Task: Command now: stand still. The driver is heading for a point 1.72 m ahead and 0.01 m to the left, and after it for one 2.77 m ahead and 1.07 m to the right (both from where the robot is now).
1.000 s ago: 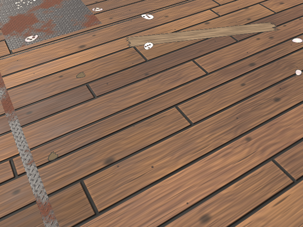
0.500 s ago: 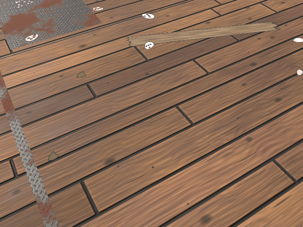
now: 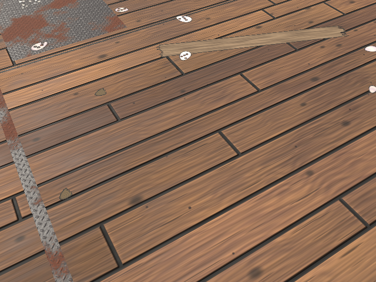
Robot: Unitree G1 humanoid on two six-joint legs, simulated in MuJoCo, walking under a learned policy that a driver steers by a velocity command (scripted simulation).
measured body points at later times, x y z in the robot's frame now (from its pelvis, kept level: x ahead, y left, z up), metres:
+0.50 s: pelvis +0.11 +0.05 +0.00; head +0.12 +0.07 +0.45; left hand +0.09 +0.28 -0.16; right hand +0.06 -0.18 -0.15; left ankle +0.07 +0.11 -0.74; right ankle +0.04 -0.07 -0.67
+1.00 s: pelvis +0.39 +0.03 -0.01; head +0.41 +0.03 +0.44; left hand +0.41 +0.28 -0.16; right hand +0.41 -0.21 -0.16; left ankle +0.31 +0.15 -0.65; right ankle +0.42 -0.01 -0.74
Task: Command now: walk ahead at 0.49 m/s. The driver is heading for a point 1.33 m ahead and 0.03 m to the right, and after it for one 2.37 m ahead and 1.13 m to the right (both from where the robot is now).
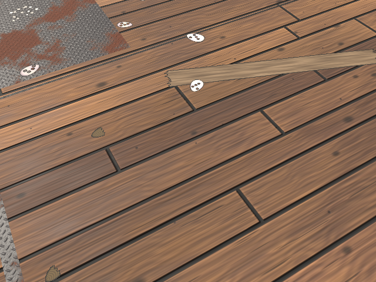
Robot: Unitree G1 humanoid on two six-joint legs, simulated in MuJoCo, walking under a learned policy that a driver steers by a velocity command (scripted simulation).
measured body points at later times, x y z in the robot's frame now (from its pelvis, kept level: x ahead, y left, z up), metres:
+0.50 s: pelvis +0.29 +0.05 -0.01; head +0.32 +0.05 +0.44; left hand +0.26 +0.28 -0.16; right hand +0.39 -0.20 -0.14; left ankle +0.35 +0.10 -0.74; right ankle +0.14 -0.06 -0.64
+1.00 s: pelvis +0.56 +0.01 -0.01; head +0.60 +0.00 +0.43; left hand +0.74 +0.23 -0.13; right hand +0.48 -0.22 -0.16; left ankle +0.37 +0.10 -0.69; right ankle +0.66 -0.06 -0.74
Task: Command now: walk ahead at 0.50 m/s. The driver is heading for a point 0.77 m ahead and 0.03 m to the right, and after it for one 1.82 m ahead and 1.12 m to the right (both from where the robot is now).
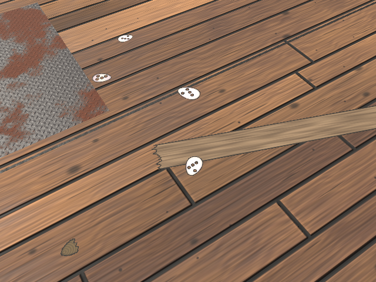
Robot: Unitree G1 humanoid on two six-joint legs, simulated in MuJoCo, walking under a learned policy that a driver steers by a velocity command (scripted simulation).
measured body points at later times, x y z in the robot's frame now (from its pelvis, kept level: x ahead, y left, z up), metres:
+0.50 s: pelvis +0.26 +0.01 +0.01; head +0.29 +0.01 +0.46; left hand +0.16 +0.24 -0.13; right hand +0.46 -0.20 -0.11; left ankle +0.40 +0.10 -0.71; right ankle +0.10 -0.07 -0.72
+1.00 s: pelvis +0.52 +0.03 +0.02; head +0.54 +0.03 +0.47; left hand +0.69 +0.24 -0.11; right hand +0.43 -0.20 -0.12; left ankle +0.40 +0.10 -0.72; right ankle +0.68 -0.10 -0.68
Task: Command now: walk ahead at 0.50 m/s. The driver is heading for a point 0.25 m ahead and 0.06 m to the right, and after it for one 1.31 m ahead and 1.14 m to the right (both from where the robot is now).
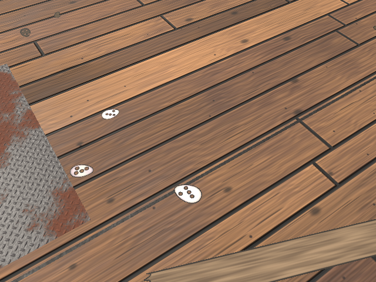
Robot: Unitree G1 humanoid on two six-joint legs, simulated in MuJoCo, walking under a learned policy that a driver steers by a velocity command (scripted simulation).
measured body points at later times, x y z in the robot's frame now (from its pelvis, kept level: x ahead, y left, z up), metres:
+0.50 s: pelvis +0.26 -0.05 +0.01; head +0.29 -0.07 +0.46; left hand +0.26 +0.21 -0.12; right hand +0.41 -0.32 -0.11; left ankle +0.45 +0.09 -0.68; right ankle +0.19 -0.10 -0.74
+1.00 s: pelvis +0.53 -0.07 +0.01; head +0.55 -0.08 +0.46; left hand +0.79 +0.08 -0.11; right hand +0.41 -0.32 -0.12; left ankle +0.53 +0.03 -0.74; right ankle +0.54 -0.24 -0.67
